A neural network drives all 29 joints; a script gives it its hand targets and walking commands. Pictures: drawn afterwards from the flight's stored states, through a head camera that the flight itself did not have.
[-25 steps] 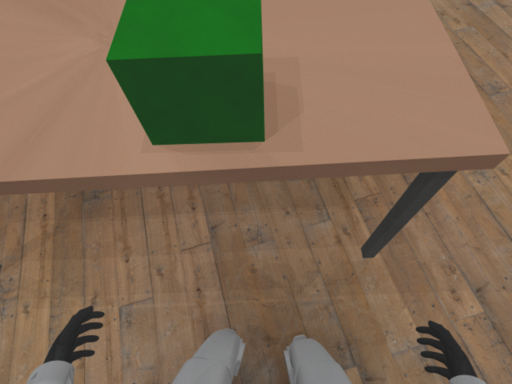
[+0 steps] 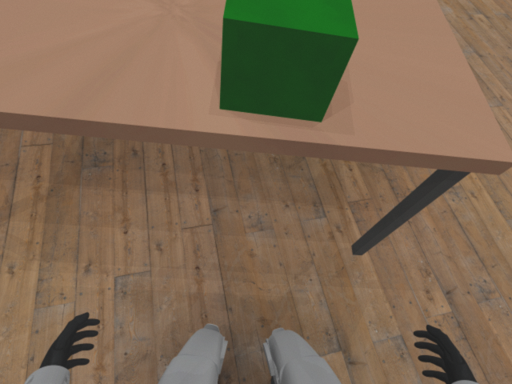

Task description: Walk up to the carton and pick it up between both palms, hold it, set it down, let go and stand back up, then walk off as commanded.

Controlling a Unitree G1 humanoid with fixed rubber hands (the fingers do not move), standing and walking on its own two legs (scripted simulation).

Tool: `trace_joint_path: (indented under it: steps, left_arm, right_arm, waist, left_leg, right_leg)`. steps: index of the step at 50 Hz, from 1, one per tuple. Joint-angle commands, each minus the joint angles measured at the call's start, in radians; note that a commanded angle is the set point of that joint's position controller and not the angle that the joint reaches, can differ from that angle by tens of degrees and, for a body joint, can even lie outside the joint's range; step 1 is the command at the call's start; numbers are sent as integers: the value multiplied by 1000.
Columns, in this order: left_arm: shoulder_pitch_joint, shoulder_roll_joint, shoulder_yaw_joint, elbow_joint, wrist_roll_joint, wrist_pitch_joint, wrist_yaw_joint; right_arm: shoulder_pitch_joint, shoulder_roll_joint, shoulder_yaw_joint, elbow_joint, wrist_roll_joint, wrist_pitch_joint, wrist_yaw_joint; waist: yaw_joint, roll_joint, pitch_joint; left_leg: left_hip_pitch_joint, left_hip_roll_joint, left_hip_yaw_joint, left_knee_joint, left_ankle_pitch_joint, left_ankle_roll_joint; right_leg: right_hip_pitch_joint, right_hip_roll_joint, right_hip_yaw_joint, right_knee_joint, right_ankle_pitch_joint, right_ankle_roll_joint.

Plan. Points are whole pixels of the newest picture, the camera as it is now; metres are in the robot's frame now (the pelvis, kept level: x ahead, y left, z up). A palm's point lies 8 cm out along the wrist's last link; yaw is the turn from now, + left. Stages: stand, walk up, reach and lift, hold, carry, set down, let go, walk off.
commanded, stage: walk off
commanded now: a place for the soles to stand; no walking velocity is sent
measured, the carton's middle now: (280, 50) +0.68 -0.04 +0.07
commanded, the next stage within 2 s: none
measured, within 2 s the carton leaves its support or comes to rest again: neither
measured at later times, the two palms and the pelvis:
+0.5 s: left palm out of the picture -0.03 +0.25 -0.09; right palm out of the picture +0.00 -0.37 -0.10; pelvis -0.14 -0.07 -0.02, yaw +0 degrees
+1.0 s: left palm out of the picture -0.17 +0.32 -0.11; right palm out of the picture -0.19 -0.31 -0.08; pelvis -0.28 +0.01 -0.01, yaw +0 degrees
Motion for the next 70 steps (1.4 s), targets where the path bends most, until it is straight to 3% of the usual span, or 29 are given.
trace_joint_path:
  steps: [1, 8, 12, 16, 17, 18, 19, 20, 21, 24, 31, 36, 38, 40, 41, 42, 43, 45, 46, 49, 54, 59, 61, 64, 66, 67, 68, 69, 70]
  left_arm:
    - [127, 270, 86, -2, 41, -28, 14]
    - [175, 293, 83, 28, 54, -20, -1]
    - [227, 289, 81, 48, 56, -30, -16]
    - [314, 261, 79, 76, 48, -45, -27]
    - [334, 262, 88, 79, 58, -49, -24]
    - [339, 279, 99, 90, 58, -52, -22]
    - [280, 335, 95, 35, 71, -57, -20]
    - [141, 429, 116, -17, 88, -56, -15]
    - [44, 429, 115, -34, 83, -53, -3]
    - [-76, 326, 91, -54, 67, -58, 7]
    - [47, 284, 104, -59, 53, -72, -1]
    - [-10, 319, 106, -61, 62, -53, 1]
    - [-39, 336, 106, -51, 64, -41, -5]
    - [-23, 285, 101, -17, 59, -34, 1]
    - [5, 212, 81, -15, 39, -31, 8]
    - [-58, 234, 89, -28, 50, -32, 26]
    - [-80, 266, 89, -44, 42, -32, 24]
    - [25, 289, 94, 37, 34, -22, 21]
    - [96, 292, 92, 68, 30, -23, 18]
    - [142, 282, 92, 68, 38, -31, 10]
    - [192, 282, 88, 80, 42, -32, 5]
    - [241, 250, 75, 80, 48, -34, -7]
    - [267, 255, 83, 87, 48, -39, -13]
    - [310, 246, 82, 140, 49, -34, -22]
    - [363, 264, 88, 154, 65, -42, -28]
    - [299, 320, 91, 124, 71, -47, -24]
    - [97, 399, 110, 57, 88, -47, -22]
    - [13, 398, 106, 48, 85, -42, -11]
    - [-42, 345, 98, 25, 72, -54, -7]
  right_arm:
    - [44, -265, -83, -38, -48, -41, -21]
    - [-40, -293, -77, -33, -54, -25, -9]
    - [-106, -307, -85, -42, -63, -10, -4]
    - [-131, -297, -88, -33, -71, 10, 3]
    - [-115, -276, -88, -22, -72, 15, 4]
    - [-89, -254, -86, -10, -69, 23, -2]
    - [-53, -214, -74, -13, -55, 18, -9]
    - [-84, -233, -72, -15, -59, 23, -15]
    - [-54, -282, -88, 7, -57, 27, -15]
    - [39, -291, -85, 75, -40, 27, -13]
    - [78, -266, -62, 63, -42, 12, -7]
    - [149, -276, -75, 84, -32, 13, 8]
    - [250, -290, -87, 131, -36, 15, 16]
    - [328, -274, -91, 146, -53, 0, 25]
    - [267, -343, -97, 122, -75, 0, 18]
    - [135, -409, -92, 59, -70, -5, 7]
    - [21, -418, -80, 18, -79, -16, -11]
    - [-72, -365, -70, 16, -69, -20, -20]
    - [-84, -342, -68, 21, -62, -23, -16]
    - [-33, -284, -68, 27, -59, -30, -11]
    - [43, -282, -76, 32, -53, -30, -8]
    - [-25, -299, -81, 15, -67, -18, -9]
    - [-13, -297, -80, 10, -63, -10, -7]
    - [-93, -318, -92, 33, -64, 13, -6]
    - [-90, -291, -89, 55, -67, 21, -16]
    - [-49, -241, -73, 67, -51, 17, -18]
    - [-43, -239, -77, 61, -55, 18, -25]
    - [-23, -269, -88, 79, -42, 19, -30]
    - [44, -268, -91, 104, -41, 21, -24]
  waist:
    - [-60, 219, -377]
    - [-52, 240, -321]
    - [-15, 323, -314]
    - [45, 281, -379]
    - [55, 269, -410]
    - [60, 138, -394]
    - [60, -131, -318]
    - [55, -121, -246]
    - [12, -63, -190]
    - [-34, -48, -102]
    - [34, -140, -266]
    - [2, -227, -233]
    - [-47, -267, -277]
    - [-102, -117, -265]
    - [-91, 223, -232]
    - [-97, 267, -125]
    - [-60, 194, -47]
    - [-7, 77, -49]
    - [8, 100, -109]
    - [-13, 181, -244]
    - [-35, 272, -336]
    - [-12, 324, -354]
    - [-9, 347, -389]
    - [45, 351, -373]
    - [71, 200, -312]
    - [70, -166, -258]
    - [35, -161, -177]
    - [2, -44, -131]
    - [-38, -52, -88]
  left_leg:
    - [322, 321, -448, -428, 223, 65]
    - [83, 340, -483, -563, -319, 144]
    - [-34, 342, -393, -529, -270, 214]
    - [-131, 287, -286, -412, -256, 124]
    - [-156, 242, -243, -257, -249, 83]
    - [-235, 123, -195, -49, -324, 46]
    - [-268, -106, -48, 270, -322, -1]
    - [-205, -156, -134, 463, -299, -10]
    - [-163, -118, -191, 504, -211, 4]
    - [-217, -93, -150, 543, -86, -11]
    - [-193, -37, -48, 514, -151, -28]
    - [3, 38, 53, 222, -244, 6]
    - [185, 64, 104, 5, -259, 32]
    - [283, 86, 5, -251, -197, 54]
    - [160, 248, -341, -476, -476, 76]
    - [-137, 407, -710, -712, -590, 117]
    - [-254, 415, -799, -816, -628, 49]
    - [-208, 343, -580, -689, -504, 6]
    - [-99, 320, -527, -629, -418, -15]
    - [121, 323, -445, -472, -100, 86]
    - [179, 298, -381, -459, -75, 89]
    - [37, 342, -328, -455, -80, 199]
    - [54, 351, -331, -459, -44, 188]
    - [-126, 286, -263, -437, -302, 106]
    - [-297, 177, -214, -184, -413, 39]
    - [-314, -55, -40, 210, -450, -14]
    - [-275, -116, -78, 446, -290, -22]
    - [-213, -103, -180, 479, -207, -5]
    - [-195, -87, -138, 550, -125, -5]
  right_leg:
    - [-234, 22, 48, 154, 31, -26]
    - [-117, 7, -10, 163, 85, -25]
    - [33, -48, -113, 35, 65, -19]
    - [312, -111, -118, -443, 95, -69]
    - [367, -134, -45, -553, 42, -91]
    - [361, -160, 50, -628, 1, -99]
    - [149, -302, 340, -783, -111, -128]
    - [-209, -461, 619, -957, -311, -189]
    - [-296, -466, 624, -966, -381, -165]
    - [-219, -325, 390, -862, -279, -78]
    - [46, -319, 332, -749, -8, -190]
    - [-112, -345, 279, -794, -53, -218]
    - [-179, -320, 208, -778, -95, -173]
    - [-326, -193, 81, -519, -174, -113]
    - [-410, 16, -71, -122, -153, -62]
    - [-365, 89, 36, 162, -77, -19]
    - [-266, 78, 100, 227, 25, -23]
    - [-224, 45, 92, 241, 115, -6]
    - [-235, 47, 92, 216, 138, -12]
    - [-224, 10, 41, 207, 97, -4]
    - [-211, 1, -19, 155, 75, -4]
    - [-53, -70, -137, -11, 18, -4]
    - [20, -88, -157, -115, 3, -13]
    - [260, -115, -162, -424, 74, -52]
    - [325, -150, 32, -543, -31, -82]
    - [91, -324, 342, -813, -254, -162]
    - [-202, -478, 608, -982, -408, -143]
    - [-295, -467, 635, -1002, -440, -91]
    - [-330, -414, 474, -948, -398, -85]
